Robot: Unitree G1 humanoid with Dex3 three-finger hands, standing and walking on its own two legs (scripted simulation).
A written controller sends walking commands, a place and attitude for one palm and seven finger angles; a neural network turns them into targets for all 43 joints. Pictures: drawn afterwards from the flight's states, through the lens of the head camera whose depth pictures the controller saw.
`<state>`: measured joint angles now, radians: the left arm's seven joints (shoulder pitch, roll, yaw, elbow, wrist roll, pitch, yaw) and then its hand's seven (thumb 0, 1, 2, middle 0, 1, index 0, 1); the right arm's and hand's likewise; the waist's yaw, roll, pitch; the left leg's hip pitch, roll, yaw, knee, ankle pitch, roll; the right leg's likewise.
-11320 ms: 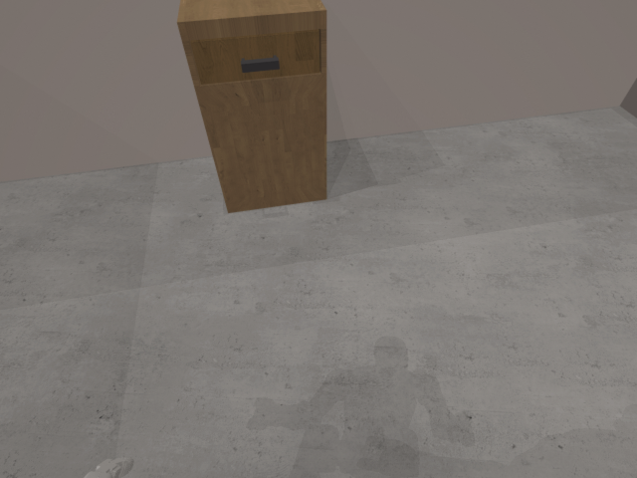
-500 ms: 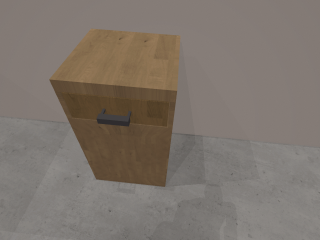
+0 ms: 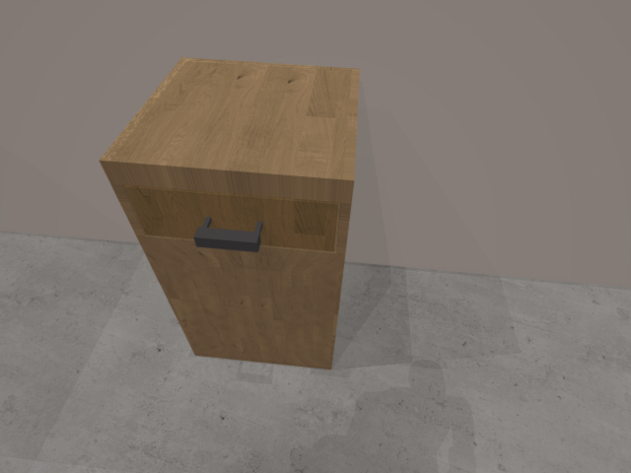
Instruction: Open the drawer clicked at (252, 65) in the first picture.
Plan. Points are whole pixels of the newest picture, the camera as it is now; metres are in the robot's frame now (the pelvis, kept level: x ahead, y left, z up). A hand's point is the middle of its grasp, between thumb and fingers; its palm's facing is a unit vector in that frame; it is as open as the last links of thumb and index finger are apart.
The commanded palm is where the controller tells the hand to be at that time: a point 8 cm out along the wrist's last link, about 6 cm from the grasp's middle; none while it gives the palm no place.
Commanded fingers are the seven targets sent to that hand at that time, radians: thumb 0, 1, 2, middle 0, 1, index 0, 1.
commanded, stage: raise the hand with hooked fingers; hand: left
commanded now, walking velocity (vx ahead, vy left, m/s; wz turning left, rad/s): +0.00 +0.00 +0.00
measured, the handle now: (230, 231) +0.55 +0.22 -0.08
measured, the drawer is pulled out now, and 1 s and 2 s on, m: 0.00 0.00 0.00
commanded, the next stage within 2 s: move the hooked fingers above the handle in 1.82 s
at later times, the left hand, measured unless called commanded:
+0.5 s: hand (167, 445) +0.16 +0.20 -0.06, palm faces +0.00 -0.10 -1.00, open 9.5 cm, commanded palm +0.16 +0.20 +0.01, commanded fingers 0.00 0.20 0.60 -0.25 -0.75 -0.25 -0.75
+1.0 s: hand (175, 338) +0.27 +0.21 +0.01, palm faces +0.07 -0.10 -0.99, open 12.4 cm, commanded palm +0.24 +0.21 +0.08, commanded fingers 0.00 -0.38 0.35 -0.29 -1.12 -0.29 -1.12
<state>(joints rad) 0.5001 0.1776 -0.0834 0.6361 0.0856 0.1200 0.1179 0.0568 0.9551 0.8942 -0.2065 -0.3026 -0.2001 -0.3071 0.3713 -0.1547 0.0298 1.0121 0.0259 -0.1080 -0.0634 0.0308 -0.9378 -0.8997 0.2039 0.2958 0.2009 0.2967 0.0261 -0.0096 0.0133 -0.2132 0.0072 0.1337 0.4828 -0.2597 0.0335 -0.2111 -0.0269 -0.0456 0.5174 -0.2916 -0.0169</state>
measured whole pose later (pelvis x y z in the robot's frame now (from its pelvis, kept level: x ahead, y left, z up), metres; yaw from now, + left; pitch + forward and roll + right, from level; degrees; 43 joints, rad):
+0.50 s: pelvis -0.01 -0.04 -0.05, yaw +2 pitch +11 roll +2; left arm 0.42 0.36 -0.05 0.00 1.09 -0.09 0.45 0.00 0.41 0.69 -0.26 -0.61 -0.25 -0.61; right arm 0.03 -0.23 -0.02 0.48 -0.09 0.09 0.05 0.01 -0.91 -0.90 0.20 0.30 0.20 0.30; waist 0.13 -0.01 -0.12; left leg -0.67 0.05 0.09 0.91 -0.42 -0.01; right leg -0.66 -0.01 -0.07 0.96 -0.49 -0.07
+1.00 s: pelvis +0.02 -0.02 -0.02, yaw -1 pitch +9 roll +1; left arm 0.24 0.39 0.00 -0.02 0.98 -0.04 0.34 0.00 -0.16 0.44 -0.30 -0.98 -0.29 -0.99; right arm 0.16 -0.27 -0.06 0.62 -0.05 0.11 0.00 0.01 -0.91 -0.90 0.20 0.30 0.20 0.30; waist 0.05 0.06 -0.08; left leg -0.49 0.01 0.05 0.72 -0.37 0.00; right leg -0.49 0.01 -0.03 0.75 -0.42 -0.04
